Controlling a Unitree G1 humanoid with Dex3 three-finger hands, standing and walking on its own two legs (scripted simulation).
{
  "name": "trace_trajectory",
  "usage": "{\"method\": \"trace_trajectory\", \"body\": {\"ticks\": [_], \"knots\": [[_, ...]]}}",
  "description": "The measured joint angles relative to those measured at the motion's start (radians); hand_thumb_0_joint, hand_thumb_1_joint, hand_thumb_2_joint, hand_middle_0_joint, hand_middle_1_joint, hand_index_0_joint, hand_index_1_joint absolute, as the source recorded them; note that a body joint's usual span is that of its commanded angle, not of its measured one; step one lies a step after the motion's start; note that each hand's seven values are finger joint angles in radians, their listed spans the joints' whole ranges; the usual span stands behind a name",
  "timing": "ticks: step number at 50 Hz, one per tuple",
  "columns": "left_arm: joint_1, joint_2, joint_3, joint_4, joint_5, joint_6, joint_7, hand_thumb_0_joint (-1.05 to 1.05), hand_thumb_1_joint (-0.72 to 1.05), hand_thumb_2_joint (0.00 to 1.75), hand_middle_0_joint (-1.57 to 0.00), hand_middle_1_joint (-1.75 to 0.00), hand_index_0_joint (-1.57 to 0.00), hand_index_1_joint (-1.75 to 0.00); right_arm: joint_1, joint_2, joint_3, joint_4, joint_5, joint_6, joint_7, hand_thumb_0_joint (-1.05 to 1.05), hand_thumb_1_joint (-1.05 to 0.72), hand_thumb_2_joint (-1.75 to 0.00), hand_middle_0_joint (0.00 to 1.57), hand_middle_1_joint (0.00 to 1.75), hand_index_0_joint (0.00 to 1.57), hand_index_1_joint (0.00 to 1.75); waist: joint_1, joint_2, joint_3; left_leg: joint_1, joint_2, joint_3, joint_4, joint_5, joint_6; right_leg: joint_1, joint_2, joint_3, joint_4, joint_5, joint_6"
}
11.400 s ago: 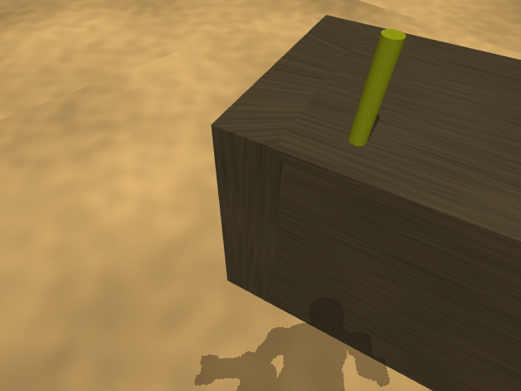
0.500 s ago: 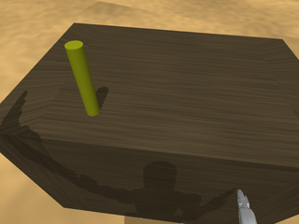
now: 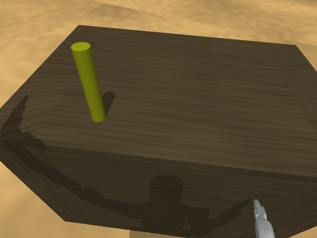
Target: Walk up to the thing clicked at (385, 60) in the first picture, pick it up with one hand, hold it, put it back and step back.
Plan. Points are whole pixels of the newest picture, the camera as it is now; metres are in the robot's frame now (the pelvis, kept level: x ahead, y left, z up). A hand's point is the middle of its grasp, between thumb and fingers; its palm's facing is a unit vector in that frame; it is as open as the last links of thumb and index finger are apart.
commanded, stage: approach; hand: left
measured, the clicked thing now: (91, 87) +0.46 +0.18 +0.15
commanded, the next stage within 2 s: close in in 0.42 s
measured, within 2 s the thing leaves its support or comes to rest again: neither
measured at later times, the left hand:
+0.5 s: hand (41, 113) +0.39 +0.29 +0.12, palm faces +0.06 -1.00 +0.05, open 17.5 cm
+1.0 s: hand (83, 111) +0.42 +0.21 +0.09, palm faces +0.12 -0.99 +0.03, open 17.5 cm
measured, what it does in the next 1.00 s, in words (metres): stands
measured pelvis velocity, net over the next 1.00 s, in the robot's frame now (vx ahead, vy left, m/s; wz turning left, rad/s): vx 0.00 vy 0.00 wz -0.04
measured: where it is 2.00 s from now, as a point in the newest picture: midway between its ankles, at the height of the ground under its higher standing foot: outside the picture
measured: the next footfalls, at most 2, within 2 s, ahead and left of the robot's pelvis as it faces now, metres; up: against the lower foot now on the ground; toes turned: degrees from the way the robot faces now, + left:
none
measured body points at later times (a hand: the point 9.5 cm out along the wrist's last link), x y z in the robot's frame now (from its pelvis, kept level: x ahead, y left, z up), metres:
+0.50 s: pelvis -0.01 +0.00 -0.01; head +0.02 +0.02 +0.44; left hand +0.38 +0.35 +0.12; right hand +0.14 -0.26 -0.07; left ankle -0.01 +0.13 -0.73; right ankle +0.01 -0.15 -0.73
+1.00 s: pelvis +0.00 +0.00 -0.03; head +0.03 +0.00 +0.42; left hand +0.41 +0.26 +0.09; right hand +0.14 -0.27 -0.09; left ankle -0.01 +0.13 -0.73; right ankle +0.01 -0.15 -0.73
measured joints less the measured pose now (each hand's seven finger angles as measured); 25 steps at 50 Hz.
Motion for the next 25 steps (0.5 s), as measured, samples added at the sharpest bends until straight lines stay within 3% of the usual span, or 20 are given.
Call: {"method": "trace_trajectory", "body": {"ticks": [6,13,18,25], "knots": [[-0.005,0.025,-0.035,0.022,-0.008,0.011,-0.008,-0.02,-0.57,0.05,-0.05,-0.05,-0.04,-0.06,0.009,-0.008,0.007,-0.004,0.007,0.001,0.001,-0.01,0.52,-0.05,0.06,0.05,0.06,0.05,0.001,0.007,-0.002,-0.002,0.002,0.003,0.0,0.001,0.0,-0.003,0.002,0.003,0.0,0.003,-0.001],[0.019,-0.04,-0.083,0.031,-0.026,0.006,-0.002,-0.02,-0.58,0.04,-0.07,-0.06,-0.06,-0.07,0.013,0.011,0.021,-0.014,0.0,-0.001,0.004,-0.01,0.53,-0.05,0.06,0.05,0.06,0.05,0.009,0.017,0.001,-0.013,-0.005,0.001,0.006,0.004,0.003,-0.016,-0.005,0.001,0.012,0.0,0.002],[0.02,-0.117,-0.127,0.037,-0.03,-0.055,0.041,-0.02,-0.59,0.04,-0.08,-0.06,-0.06,-0.08,0.007,0.016,0.011,-0.016,-0.005,-0.014,0.014,-0.01,0.54,-0.05,0.06,0.05,0.06,0.06,0.006,0.002,0.01,-0.031,-0.009,0.002,0.02,0.002,0.002,-0.038,-0.009,0.004,0.036,-0.006,0.003],[0.008,-0.224,-0.177,0.06,-0.026,-0.179,0.145,-0.02,-0.57,0.04,-0.07,-0.06,-0.06,-0.07,0.004,0.008,-0.006,-0.07,-0.011,-0.026,0.048,-0.01,0.55,-0.04,0.06,0.05,0.06,0.06,-0.029,-0.028,0.025,-0.088,-0.003,0.008,0.07,-0.015,-0.003,-0.098,-0.001,0.011,0.083,-0.018,0.0]]}}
